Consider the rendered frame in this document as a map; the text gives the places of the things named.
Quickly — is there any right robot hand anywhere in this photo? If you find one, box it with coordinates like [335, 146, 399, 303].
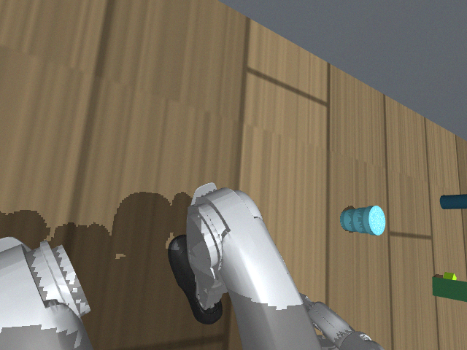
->
[299, 293, 355, 350]

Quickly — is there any right robot foot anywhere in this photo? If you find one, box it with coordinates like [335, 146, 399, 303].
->
[168, 235, 223, 324]

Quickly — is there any right robot arm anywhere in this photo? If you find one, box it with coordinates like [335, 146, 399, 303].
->
[339, 331, 384, 350]

